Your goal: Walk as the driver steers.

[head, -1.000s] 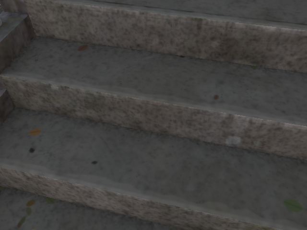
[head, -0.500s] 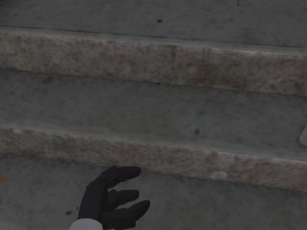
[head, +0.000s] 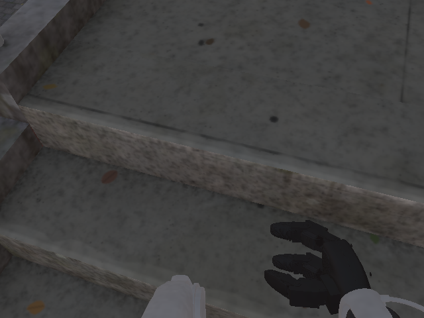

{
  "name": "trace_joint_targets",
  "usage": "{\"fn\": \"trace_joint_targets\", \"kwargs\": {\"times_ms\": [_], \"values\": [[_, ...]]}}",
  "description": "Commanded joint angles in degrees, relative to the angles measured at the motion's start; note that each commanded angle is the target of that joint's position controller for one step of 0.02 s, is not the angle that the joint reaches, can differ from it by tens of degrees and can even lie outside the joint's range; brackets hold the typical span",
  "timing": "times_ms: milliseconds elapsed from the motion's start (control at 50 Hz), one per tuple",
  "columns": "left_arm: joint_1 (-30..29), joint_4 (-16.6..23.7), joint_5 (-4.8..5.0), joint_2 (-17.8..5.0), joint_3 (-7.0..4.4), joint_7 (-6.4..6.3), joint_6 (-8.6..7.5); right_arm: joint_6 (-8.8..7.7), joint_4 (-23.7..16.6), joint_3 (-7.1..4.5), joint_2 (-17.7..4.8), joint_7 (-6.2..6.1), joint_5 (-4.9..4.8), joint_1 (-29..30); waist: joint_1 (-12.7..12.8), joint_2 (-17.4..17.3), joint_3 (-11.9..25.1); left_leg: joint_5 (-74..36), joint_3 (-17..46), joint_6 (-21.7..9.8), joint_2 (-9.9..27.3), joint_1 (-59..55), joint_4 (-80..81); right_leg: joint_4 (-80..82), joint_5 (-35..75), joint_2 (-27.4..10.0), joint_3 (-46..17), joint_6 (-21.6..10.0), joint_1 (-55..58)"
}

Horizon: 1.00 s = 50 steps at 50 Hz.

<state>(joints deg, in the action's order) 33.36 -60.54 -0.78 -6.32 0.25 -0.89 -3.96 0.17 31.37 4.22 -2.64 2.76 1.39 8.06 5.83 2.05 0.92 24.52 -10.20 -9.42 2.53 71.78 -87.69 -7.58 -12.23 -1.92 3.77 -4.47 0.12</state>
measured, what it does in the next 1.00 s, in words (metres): climbs: left foot 0.17 m higher, then right foot 0.17 m higher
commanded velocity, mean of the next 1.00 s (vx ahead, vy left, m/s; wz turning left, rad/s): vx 0.18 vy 0.00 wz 0.00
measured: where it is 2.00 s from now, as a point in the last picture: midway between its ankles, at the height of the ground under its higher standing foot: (263, 277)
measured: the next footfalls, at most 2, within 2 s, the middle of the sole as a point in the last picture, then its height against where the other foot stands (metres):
left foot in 0.04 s outside the picture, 0.17 m higher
right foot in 0.54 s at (312, 282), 0.17 m higher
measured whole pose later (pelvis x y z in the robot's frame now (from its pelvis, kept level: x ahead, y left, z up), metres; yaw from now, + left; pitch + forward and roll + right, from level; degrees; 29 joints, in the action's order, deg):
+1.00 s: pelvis +0.37 -0.04 +0.30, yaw +0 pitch +3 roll -2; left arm 8.4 -56.3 0.6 -11.5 0.4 5.4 -6.5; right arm -4.6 55.3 -0.5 -11.6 4.6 1.5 -8.0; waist -0.6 -1.7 2.6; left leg 16.2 -0.2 1.0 4.3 30.4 -42.1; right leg -41.8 -19.8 2.8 5.5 -3.1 -24.8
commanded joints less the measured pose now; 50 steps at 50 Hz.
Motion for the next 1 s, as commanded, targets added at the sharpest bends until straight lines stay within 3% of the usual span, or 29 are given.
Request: {"fn": "trace_joint_targets", "kwargs": {"times_ms": [20, 40, 60, 80, 100, 120, 160, 200, 220, 280, 340, 360, 380, 400, 420, 440, 480, 540, 560, 600, 620, 640, 680, 740, 800, 860, 900, 980, 1000], "values": [[1.68, 5.14, 2.13, -13.42, -2.21, -2.49, -2.7, -1.36, 1.43, -2.25, -3.92, -0.71, -2.4, -11.71, -10.21, 7.04, 13.34, 3.12, -7.49, -0.28, -9.8, -42.57, 18.63, -14.46, 103.62, -12.75, -2.84, -7.59, -1.69], [-2.85, 6.5, 3.59, -15.54, -3.23, -1.15, -4.19, -1.27, 3.3, -3.51, -6.94, -1.49, -1.15, -19.99, -15.35, 10.9, 20.64, -5.28, -0.99, -1.92, -8.4, -50.91, 28.86, -26.14, 103.39, -13.86, -3.96, -6.69, 3.31], [0.32, -1.55, -7.16, -14.76, -2.35, 9.86, -3.45, 3.18, 3.79, -3.6, -9.83, -1.42, -0.97, -27.79, -25.19, 15.06, 23.48, -18.66, 20.47, -5.78, -4.6, -70.85, 42.18, -37.23, 97.62, -15.03, -12.26, -10.84, -18.5], [7.72, 1.66, -8.0, -7.34, -1.47, 14.02, -2.48, 2.74, 11.29, -5.05, -18.96, -0.97, -1.16, -39.08, -17.83, -11.77, 30.45, -14.3, 59.6, -20.77, 12.6, -90.35, 59.63, -61.34, 26.2, 3.45, -15.09, -7.37, -41.04], [-1.24, -0.37, -1.91, -14.47, -4.64, 13.7, -0.6, 3.68, 13.67, -7.21, -21.26, -1.26, 2.82, -43.49, -22.97, -4.41, 14.86, 6.17, 74.04, -17.94, 14.58, -69.59, 70.81, -99.34, 23.38, 8.49, -27.1, -5.11, -48.94], [-12.55, 14.45, -0.35, -9.01, -5.35, 4.98, -4.15, 0.63, 14.25, -10.12, -20.25, -2.2, -2.05, -22.89, -8.98, -4.69, 21.45, 17.78, 57.35, -12.36, 14.8, -65.42, 68.63, -108.76, 11.08, 6.05, -16.04, -1.79, -43.5], [-18.23, 19.7, -1.11, -0.75, -2.46, 0.16, -4.28, -3.21, 20.88, -6.99, -7.32, -3.21, -0.37, -23.33, -5.77, 4.92, 1.58, 5.16, 37.52, -6.8, 11.26, -51.27, 64.74, -115.16, 6.25, 3.95, -12.25, -1.96, -55.41], [-17.68, 21.52, -0.48, 5.87, 0.22, -0.05, -2.55, -4.65, 26.65, -5.51, -1.21, -3.51, 0.68, -26.46, -2.31, 2.48, -2.97, -13.63, 22.96, -2.59, 7.32, -47.61, 65.96, -116.5, 3.45, 3.21, -12.96, -3.28, -59.79], [-19.0, 19.6, 1.49, 0.45, 0.65, 4.63, 0.57, -5.54, 24.55, -3.03, 1.22, 1.0, 3.33, -21.49, -2.7, 0.29, -2.39, -32.01, 23.21, -4.33, 8.92, -44.83, 66.32, -112.26, 9.54, 3.35, -19.53, -10.55, -67.8], [-22.05, 21.42, -0.88, 1.12, 1.67, 6.38, 1.2, -5.67, 29.32, -3.81, -4.45, -0.14, 5.07, -29.83, -1.71, -7.75, 3.51, -29.14, 16.24, -6.36, 6.7, -52.91, 70.96, -121.96, -9.08, 3.46, -11.04, -11.62, -78.52], [-30.0, 24.43, -0.35, 0.84, 3.7, 5.3, 1.48, -5.01, 30.93, -2.62, -6.49, 0.4, 8.64, -34.21, -1.62, 1.62, 5.73, -22.09, 14.61, -2.78, 5.47, -53.28, 72.43, -111.61, 7.25, 0.27, -7.99, -11.37, -83.14], [-38.4, 28.13, 0.14, 8.57, 4.49, -0.21, 0.62, -6.7, 30.53, -4.26, -7.71, -1.66, -1.51, -34.6, -3.13, -0.89, -5.78, -19.66, 11.59, -0.84, 6.16, -46.07, 77.41, -112.09, -2.79, 1.26, 0.38, -3.15, -76.55], [-39.52, 29.52, 0.12, 6.68, 4.86, -1.89, 0.61, -7.27, 30.26, -3.46, -6.73, -3.36, -2.67, -34.01, -2.61, 1.5, -6.67, -24.53, 12.31, 0.28, 5.32, -42.64, 78.59, -102.49, -2.04, -2.64, -0.14, -0.73, -70.47], [-46.94, 31.22, 0.96, -3.04, 4.66, 2.85, 3.8, -5.88, 29.82, -3.24, -11.63, 0.1, 4.89, -40.51, -5.7, -8.64, 11.12, -29.88, 12.27, -2.29, 5.97, -49.54, 81.08, -93.98, -4.96, -2.3, -1.03, -4.04, -69.93], [-50.15, 31.48, 0.09, -3.97, 4.13, 4.36, 5.79, -5.61, 29.94, -3.71, -12.33, 1.74, 5.92, -42.4, -7.71, -9.71, 7.18, -31.54, 14.2, -3.86, 9.08, -53.0, 83.47, -91.33, -6.88, -3.04, -0.76, -4.62, -72.02], [-40.03, 26.74, -0.83, -0.23, 4.91, 5.35, 6.63, -5.92, 26.14, -3.41, -12.93, 2.39, 4.59, -34.07, -2.17, -9.85, 6.93, -48.39, 9.91, -3.69, 9.37, -48.86, 82.55, -89.68, -1.91, -2.19, 0.66, -4.42, -59.67], [-40.08, 25.13, -1.7, -3.12, 4.5, 6.33, 6.52, -8.15, 23.62, -5.1, -19.33, 1.95, 0.0, -33.58, -2.83, -7.79, 13.47, -80.14, 8.16, -5.96, 10.08, -57.13, 76.9, -74.98, -5.88, 2.6, 4.78, 0.02, -48.51], [-33.99, 20.39, -1.41, -5.16, 3.12, 4.4, 5.32, -7.92, 27.09, -6.75, -19.93, 3.34, -0.49, -38.21, -3.1, -14.2, 13.55, -106.33, 9.68, -5.4, 12.37, -76.85, 64.02, -49.99, -6.35, 5.38, 2.97, -3.57, -43.68], [-16.49, 16.01, 1.2, -3.1, 2.3, 0.07, 2.37, -8.03, 24.83, -8.47, -17.06, -1.19, -3.31, -45.2, -1.88, 0.15, 28.23, -90.68, 6.83, 2.76, 9.41, -65.09, 49.54, -57.67, 6.8, -2.01, -12.46, -7.95, -11.83], [-19.77, 13.77, 1.71, -5.12, 0.83, -4.38, 3.44, -3.87, 22.46, -8.0, -9.85, -1.31, -2.88, -35.36, -2.02, 14.57, 20.48, -21.45, 8.69, 5.4, -2.54, -51.12, 24.2, -24.36, -10.07, -11.63, -40.77, -15.34, -22.58], [-17.27, 15.35, -6.07, -15.83, -1.53, 0.54, 2.79, -3.77, 21.78, -8.41, -11.3, 2.66, -0.48, -23.73, 6.16, 13.76, 2.28, -17.39, 29.19, 5.87, -8.64, -24.72, -6.1, -16.43, -28.65, -12.64, -54.49, -14.35, -28.69], [-17.7, 12.59, -5.06, -16.84, -2.96, 2.23, 2.21, -3.86, 21.56, -8.42, -10.86, 3.52, -1.37, -23.56, 1.85, 11.74, 3.22, -22.63, 32.79, 3.23, -9.54, -17.84, -13.18, -17.21, -30.56, -10.64, -47.25, -10.98, -29.22], [-27.3, 9.63, -1.88, -7.44, -1.55, 4.1, 0.31, -4.57, 23.79, -6.6, -7.91, 2.05, -0.5, -27.49, -5.92, -2.46, 2.63, -20.73, 29.16, 2.06, -8.84, -15.3, -16.72, -20.7, -14.85, -9.64, -35.08, -11.39, -34.2], [-35.24, 8.74, -1.08, 0.59, 1.24, 3.11, -1.49, -4.01, 26.0, -5.39, -9.11, -0.96, 1.13, -28.87, -10.53, -1.65, 7.72, -17.79, 26.76, 4.7, -4.94, -14.47, -10.63, -18.65, -6.45, -4.58, -22.04, -7.95, -33.25], [-28.74, 7.76, -2.41, -2.81, 1.15, 2.97, -2.03, -4.33, 26.26, -5.83, -11.99, -0.65, 1.91, -23.74, -9.6, -1.41, 10.55, -22.19, 19.78, 10.68, -0.44, -18.53, -0.34, -19.16, -3.01, -2.21, -12.5, -5.93, -32.43], [-33.59, 11.85, 0.76, -6.4, 1.2, 4.42, -3.19, -3.82, 26.07, -6.02, -14.28, 2.09, 2.11, -20.62, -10.39, 0.02, 7.55, -10.44, 9.23, 15.24, 3.63, -40.37, 20.53, -12.3, -5.86, 0.64, -3.87, 0.69, -39.65], [-33.36, 10.47, -0.14, -9.75, 0.62, 4.62, -3.81, -4.52, 23.46, -5.81, -13.17, 3.03, 1.7, -18.56, -9.62, 0.53, 3.27, -14.2, 9.94, 15.92, 3.1, -49.63, 28.74, -15.34, -5.09, -1.63, -4.94, -0.72, -40.29], [-22.41, 6.09, 2.7, -4.69, 0.9, 8.5, -3.49, -5.38, 21.68, -6.05, -15.19, 1.09, -0.07, -18.81, -7.35, -2.53, 4.44, -28.32, 10.96, 10.34, 3.7, -54.5, 58.0, -28.15, 3.42, -4.31, -10.4, -2.83, -24.74], [-10.41, 4.01, 1.58, -3.48, 0.37, 7.83, -3.88, -5.73, 18.59, -5.56, -18.09, 1.03, -1.94, -9.64, 2.16, -9.19, 8.61, -35.41, 15.37, 2.94, 4.53, -56.05, 57.41, -25.98, 1.71, 0.46, -4.71, 0.34, -21.49]]}}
